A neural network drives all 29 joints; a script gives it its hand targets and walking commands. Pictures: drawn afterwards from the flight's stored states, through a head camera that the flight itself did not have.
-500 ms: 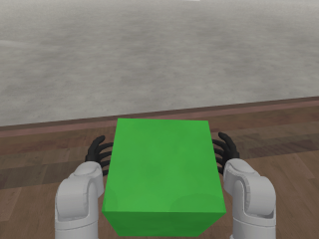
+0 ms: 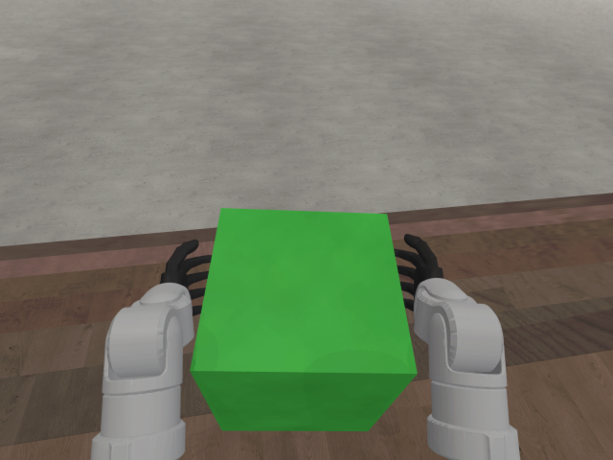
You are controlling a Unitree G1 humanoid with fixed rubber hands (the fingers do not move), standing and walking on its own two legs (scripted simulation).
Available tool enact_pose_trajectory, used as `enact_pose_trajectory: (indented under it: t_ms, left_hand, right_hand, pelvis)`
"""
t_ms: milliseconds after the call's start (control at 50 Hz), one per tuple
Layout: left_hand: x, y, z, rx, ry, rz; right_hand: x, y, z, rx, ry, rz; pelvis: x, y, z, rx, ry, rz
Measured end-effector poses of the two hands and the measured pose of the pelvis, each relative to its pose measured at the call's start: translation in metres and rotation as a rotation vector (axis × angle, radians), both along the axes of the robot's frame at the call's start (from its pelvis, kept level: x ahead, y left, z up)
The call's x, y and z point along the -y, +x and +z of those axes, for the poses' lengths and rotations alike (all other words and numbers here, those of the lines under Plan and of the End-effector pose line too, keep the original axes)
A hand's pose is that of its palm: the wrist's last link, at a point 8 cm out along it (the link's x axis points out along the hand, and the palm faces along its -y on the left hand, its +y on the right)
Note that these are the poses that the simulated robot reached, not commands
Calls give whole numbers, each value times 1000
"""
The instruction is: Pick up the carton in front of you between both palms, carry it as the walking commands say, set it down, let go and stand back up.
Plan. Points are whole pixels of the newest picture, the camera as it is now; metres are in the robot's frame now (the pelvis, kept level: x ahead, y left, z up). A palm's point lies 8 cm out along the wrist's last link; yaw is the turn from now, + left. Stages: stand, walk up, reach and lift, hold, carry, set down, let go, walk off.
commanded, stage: carry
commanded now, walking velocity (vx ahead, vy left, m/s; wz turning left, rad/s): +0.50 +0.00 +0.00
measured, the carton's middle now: (300, 328) +0.30 +0.00 +0.02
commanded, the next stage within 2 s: none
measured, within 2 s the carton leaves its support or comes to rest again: neither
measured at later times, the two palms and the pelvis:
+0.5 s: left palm (195, 119) +0.65 +0.17 +0.12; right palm (359, 112) +0.69 -0.12 +0.12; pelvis +0.30 -0.01 +0.00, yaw +1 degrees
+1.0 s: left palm (230, 105) +1.00 +0.16 -0.04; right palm (341, 110) +0.97 -0.14 -0.03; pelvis +0.63 +0.04 -0.17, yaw +1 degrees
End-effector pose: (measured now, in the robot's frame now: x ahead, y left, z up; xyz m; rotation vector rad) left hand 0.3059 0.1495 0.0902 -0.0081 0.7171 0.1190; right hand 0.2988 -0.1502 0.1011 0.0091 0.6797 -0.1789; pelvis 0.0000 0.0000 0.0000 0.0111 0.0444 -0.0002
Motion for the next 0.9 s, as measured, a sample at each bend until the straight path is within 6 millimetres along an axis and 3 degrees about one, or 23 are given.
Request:
enact_pose_trajectory:
  t_ms: [60,140,320,420,480,560,660,780,840,900]
  left_hand:
    - [4,44,-5,-69,7,-41]
    - [5,101,2,-75,13,-55]
    - [-7,234,33,16,36,-2]
    - [-12,307,43,40,65,56]
    - [-21,337,37,11,82,103]
    - [-29,373,20,-68,40,137]
    - [-28,438,16,-57,37,127]
    - [-32,523,6,14,53,107]
    - [-34,571,-18,42,48,71]
    - [-24,626,-52,86,35,-12]
  right_hand:
    - [4,32,-7,-70,-5,-29]
    - [5,86,0,-76,4,-44]
    - [-7,242,34,14,-9,37]
    - [-13,331,33,40,9,101]
    - [-23,376,24,12,22,146]
    - [-31,419,13,-67,9,159]
    - [-29,480,9,-57,23,138]
    - [-33,553,-10,13,47,106]
    - [-34,591,-33,41,31,79]
    - [-23,624,-59,83,-16,18]
  pelvis:
    - [-8,30,10,-8,-14,-5]
    - [-16,71,22,-21,-32,-5]
    - [-9,180,23,-37,-31,17]
    - [4,256,5,-24,-6,34]
    - [10,291,1,-20,-21,24]
    - [19,336,7,-33,-10,25]
    - [19,391,8,-48,-5,30]
    - [1,472,-26,-27,-31,8]
    - [-10,524,-65,8,-44,13]
    - [-22,576,-118,51,-47,21]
